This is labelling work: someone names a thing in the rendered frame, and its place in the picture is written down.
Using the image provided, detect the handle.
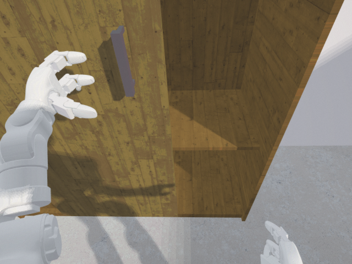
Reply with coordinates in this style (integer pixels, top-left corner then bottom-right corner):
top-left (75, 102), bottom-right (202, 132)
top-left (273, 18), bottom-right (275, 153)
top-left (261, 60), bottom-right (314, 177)
top-left (110, 25), bottom-right (135, 97)

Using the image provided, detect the robot right hand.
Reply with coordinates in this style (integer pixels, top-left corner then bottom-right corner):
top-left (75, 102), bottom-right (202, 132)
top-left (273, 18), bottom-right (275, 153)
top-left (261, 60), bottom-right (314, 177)
top-left (260, 221), bottom-right (303, 264)

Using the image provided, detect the left robot upper arm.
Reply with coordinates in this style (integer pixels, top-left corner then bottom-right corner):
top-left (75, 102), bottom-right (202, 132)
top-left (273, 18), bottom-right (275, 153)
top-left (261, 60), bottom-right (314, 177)
top-left (0, 213), bottom-right (62, 264)

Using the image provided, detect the wardrobe door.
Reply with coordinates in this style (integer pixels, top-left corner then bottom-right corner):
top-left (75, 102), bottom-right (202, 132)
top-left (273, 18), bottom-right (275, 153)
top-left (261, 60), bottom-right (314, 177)
top-left (0, 0), bottom-right (178, 217)
top-left (41, 203), bottom-right (56, 208)

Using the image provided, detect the robot left forearm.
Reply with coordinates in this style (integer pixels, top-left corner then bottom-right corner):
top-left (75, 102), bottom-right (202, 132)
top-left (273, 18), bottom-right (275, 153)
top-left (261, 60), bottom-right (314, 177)
top-left (0, 99), bottom-right (55, 223)

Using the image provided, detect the robot left hand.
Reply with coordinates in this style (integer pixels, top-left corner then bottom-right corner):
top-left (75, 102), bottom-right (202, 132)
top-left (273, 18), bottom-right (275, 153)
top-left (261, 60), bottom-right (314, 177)
top-left (25, 51), bottom-right (97, 119)

